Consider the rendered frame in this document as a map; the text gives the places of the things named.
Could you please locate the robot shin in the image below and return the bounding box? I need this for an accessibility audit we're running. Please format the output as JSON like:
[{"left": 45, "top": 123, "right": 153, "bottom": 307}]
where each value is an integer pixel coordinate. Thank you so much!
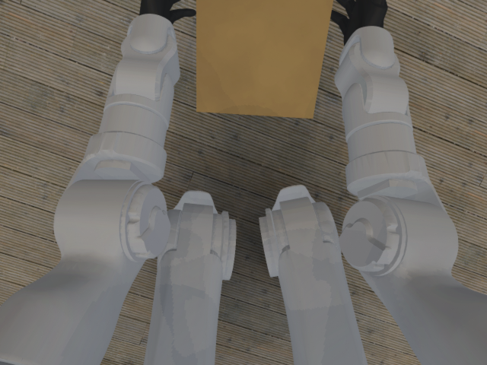
[
  {"left": 157, "top": 190, "right": 218, "bottom": 271},
  {"left": 272, "top": 185, "right": 342, "bottom": 257}
]

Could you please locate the robot right shin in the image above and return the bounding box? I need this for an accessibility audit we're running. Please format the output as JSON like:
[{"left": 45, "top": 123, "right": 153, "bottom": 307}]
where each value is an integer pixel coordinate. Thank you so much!
[{"left": 272, "top": 185, "right": 342, "bottom": 257}]

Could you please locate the robot left shin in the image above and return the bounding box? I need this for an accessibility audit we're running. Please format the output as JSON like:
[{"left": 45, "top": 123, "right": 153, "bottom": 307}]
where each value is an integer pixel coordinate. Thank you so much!
[{"left": 157, "top": 190, "right": 218, "bottom": 271}]

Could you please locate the carton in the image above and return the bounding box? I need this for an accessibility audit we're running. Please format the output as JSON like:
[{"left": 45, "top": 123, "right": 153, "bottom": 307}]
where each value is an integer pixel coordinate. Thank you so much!
[{"left": 196, "top": 0, "right": 333, "bottom": 119}]

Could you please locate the robot right forearm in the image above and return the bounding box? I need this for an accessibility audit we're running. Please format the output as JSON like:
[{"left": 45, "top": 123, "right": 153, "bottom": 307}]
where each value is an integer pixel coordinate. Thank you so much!
[{"left": 334, "top": 26, "right": 447, "bottom": 213}]

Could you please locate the robot right hand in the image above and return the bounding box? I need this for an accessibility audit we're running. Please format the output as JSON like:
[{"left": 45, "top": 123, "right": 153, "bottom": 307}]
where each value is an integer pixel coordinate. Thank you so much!
[{"left": 330, "top": 0, "right": 388, "bottom": 46}]

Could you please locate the robot right upper arm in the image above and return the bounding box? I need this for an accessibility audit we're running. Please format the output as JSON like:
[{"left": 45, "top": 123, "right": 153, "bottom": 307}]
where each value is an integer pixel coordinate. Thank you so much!
[{"left": 339, "top": 195, "right": 487, "bottom": 365}]

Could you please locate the robot left forearm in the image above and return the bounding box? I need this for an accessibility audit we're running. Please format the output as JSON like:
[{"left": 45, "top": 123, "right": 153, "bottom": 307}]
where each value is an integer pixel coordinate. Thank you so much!
[{"left": 53, "top": 14, "right": 180, "bottom": 237}]

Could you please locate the robot left hand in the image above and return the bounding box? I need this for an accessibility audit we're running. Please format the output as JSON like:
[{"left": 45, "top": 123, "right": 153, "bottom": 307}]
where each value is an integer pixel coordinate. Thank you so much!
[{"left": 139, "top": 0, "right": 196, "bottom": 24}]

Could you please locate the robot left upper arm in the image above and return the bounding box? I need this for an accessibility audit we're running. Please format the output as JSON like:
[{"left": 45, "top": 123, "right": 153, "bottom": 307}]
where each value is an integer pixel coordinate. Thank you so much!
[{"left": 0, "top": 179, "right": 170, "bottom": 365}]

